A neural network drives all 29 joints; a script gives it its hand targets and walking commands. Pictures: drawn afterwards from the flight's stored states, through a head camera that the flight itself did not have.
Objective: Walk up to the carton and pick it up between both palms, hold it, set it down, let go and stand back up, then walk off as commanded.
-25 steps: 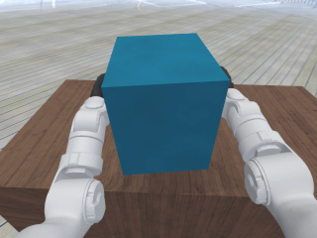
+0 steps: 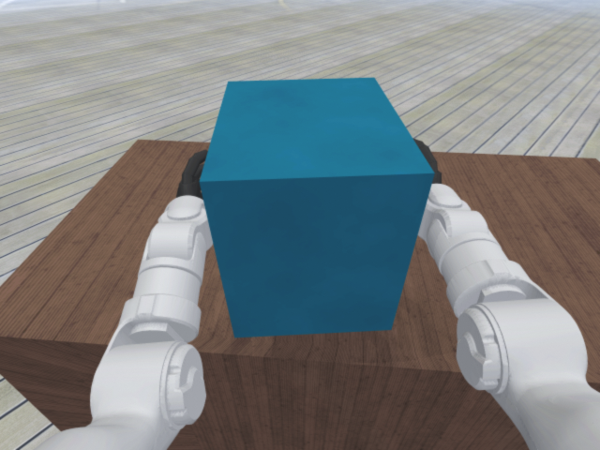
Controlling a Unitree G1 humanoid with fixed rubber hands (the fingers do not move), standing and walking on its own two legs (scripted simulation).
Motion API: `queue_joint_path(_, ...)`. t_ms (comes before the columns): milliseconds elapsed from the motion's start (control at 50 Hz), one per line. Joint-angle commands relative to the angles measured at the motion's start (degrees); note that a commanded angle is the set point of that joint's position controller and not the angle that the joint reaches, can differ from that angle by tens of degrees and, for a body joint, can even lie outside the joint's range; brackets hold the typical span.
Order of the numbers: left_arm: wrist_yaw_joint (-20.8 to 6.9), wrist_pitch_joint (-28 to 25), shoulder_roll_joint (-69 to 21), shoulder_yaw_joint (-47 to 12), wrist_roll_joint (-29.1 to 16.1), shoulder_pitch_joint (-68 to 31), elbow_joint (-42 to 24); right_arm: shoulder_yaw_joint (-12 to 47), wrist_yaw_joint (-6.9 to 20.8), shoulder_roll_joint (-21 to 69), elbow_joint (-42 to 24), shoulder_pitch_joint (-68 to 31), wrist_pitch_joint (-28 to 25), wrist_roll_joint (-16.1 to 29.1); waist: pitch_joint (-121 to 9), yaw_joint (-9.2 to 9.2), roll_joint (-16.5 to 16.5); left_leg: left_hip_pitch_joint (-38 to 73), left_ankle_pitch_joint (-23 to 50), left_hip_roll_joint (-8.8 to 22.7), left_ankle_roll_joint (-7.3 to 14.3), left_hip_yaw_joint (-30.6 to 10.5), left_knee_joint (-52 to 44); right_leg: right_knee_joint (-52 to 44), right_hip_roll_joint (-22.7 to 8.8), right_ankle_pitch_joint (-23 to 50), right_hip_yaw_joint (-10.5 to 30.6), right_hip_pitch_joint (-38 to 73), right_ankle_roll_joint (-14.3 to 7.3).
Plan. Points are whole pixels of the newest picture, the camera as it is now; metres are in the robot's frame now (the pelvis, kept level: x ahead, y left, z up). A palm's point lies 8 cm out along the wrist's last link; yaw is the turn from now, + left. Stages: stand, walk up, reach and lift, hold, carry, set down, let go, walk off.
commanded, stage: set down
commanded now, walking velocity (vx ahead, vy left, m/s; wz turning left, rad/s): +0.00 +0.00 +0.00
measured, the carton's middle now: (307, 202) +0.45 +0.02 +0.16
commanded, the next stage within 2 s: none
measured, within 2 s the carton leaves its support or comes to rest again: neither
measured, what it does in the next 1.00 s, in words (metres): stands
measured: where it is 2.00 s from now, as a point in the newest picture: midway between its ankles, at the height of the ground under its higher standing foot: outside the picture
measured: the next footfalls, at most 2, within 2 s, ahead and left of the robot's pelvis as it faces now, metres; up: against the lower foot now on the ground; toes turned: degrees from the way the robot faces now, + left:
none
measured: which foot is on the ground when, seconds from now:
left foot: down 0.00-1.00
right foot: down 0.00-1.00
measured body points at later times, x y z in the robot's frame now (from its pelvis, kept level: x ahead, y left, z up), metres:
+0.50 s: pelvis +0.01 +0.00 +0.00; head -0.01 +0.00 +0.45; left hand +0.42 +0.18 +0.15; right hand +0.45 -0.14 +0.16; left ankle +0.00 +0.14 -0.75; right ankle +0.00 -0.09 -0.75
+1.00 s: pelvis +0.01 +0.00 +0.00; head +0.01 +0.00 +0.45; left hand +0.43 +0.18 +0.13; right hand +0.46 -0.15 +0.13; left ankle +0.00 +0.14 -0.75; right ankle +0.00 -0.09 -0.75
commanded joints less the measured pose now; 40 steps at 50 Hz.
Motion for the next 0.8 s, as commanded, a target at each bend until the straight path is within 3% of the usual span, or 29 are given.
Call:
queue_joint_path(0, -7.0, -7.6, -33.8, -16.6, -3.8, -53.4, -13.6, 6.3, 9.3, 35.8, -16.9, -47.3, -4.3, 1.0, -31.9, -0.41, 0.7, 9.2, 17.8, -1.6, -1.9, 4.9, 0.3, 1.8, -1.4, 23.6, -1.8, 14.1, 6.4)
queue_joint_path(300, -6.3, -10.1, -33.3, -14.4, -1.6, -50.3, -12.6, 3.9, 11.7, 34.5, -14.0, -44.1, -7.7, -3.5, -32.8, 2.14, -0.3, 8.9, 21.5, -1.0, -1.8, 6.7, 0.3, 1.9, -1.5, 26.5, -2.6, 13.4, 6.1)
queue_joint_path(320, -6.3, -10.4, -33.6, -14.7, -1.5, -51.3, -12.7, 3.0, 11.8, 33.9, -13.3, -44.2, -8.0, -4.3, -33.6, 1.47, 0.1, 8.7, 21.1, -1.0, -2.0, 6.7, 0.2, 1.9, -1.6, 25.9, -2.9, 13.2, 6.1)
queue_joint_path(500, -5.7, -12.4, -33.9, -14.4, -0.8, -49.7, -11.7, 2.0, 12.7, 33.8, -12.9, -43.2, -10.1, -6.8, -36.4, 2.72, -0.4, 9.1, 24.5, -0.7, -2.1, 7.5, 0.9, 2.0, -1.6, 28.4, -3.4, 12.7, 6.0)
queue_joint_path(580, -5.7, -12.9, -34.4, -13.9, -0.5, -49.3, -10.2, -0.8, 13.2, 32.4, -11.0, -41.6, -10.8, -8.3, -34.8, 1.65, -0.2, 9.3, 23.7, -0.4, -2.3, 7.6, 0.4, 1.4, -1.5, 26.3, -3.9, 11.1, 5.8)
queue_joint_path(640, -5.5, -13.7, -34.4, -13.7, -0.3, -49.1, -10.6, 0.1, 13.6, 32.9, -13.1, -42.9, -11.6, -9.0, -38.8, 3.05, -0.6, 8.5, 25.2, -0.5, -2.2, 8.0, 0.8, 2.2, -1.8, 29.0, -3.7, 12.8, 5.9)
queue_joint_path(660, -5.4, -13.6, -33.6, -13.0, 0.4, -48.8, -9.5, -1.3, 13.6, 32.1, -10.1, -41.0, -11.2, -9.9, -35.9, 2.35, 0.0, 7.6, 23.9, -0.6, -2.2, 8.0, 0.5, 2.1, -2.1, 28.5, -3.7, 12.0, 5.8)
queue_joint_path(780, -5.5, -14.4, -33.1, -11.2, 1.6, -46.7, -7.7, -3.1, 14.4, 31.2, -9.8, -39.5, -12.3, -12.1, -35.4, 3.11, -0.9, 6.9, 23.6, -0.4, -1.8, 8.5, 0.1, 1.9, -2.3, 27.9, -4.0, 12.2, 5.9)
